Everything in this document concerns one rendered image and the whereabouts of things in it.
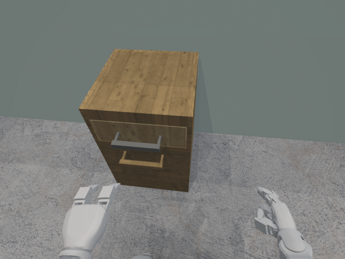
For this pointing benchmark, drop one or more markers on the handle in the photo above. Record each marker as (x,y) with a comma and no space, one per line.
(138,146)
(141,164)

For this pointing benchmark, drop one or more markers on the right robot hand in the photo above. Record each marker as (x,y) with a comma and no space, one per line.
(278,217)

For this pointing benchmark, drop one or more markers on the right robot forearm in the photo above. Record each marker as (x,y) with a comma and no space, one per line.
(292,245)

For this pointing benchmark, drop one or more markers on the left robot forearm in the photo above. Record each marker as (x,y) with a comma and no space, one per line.
(75,253)

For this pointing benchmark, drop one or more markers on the left robot hand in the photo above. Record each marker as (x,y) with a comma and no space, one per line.
(85,224)

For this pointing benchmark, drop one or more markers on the drawer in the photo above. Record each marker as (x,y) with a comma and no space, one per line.
(174,136)

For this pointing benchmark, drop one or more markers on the cabinet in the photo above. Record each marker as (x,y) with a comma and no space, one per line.
(146,87)

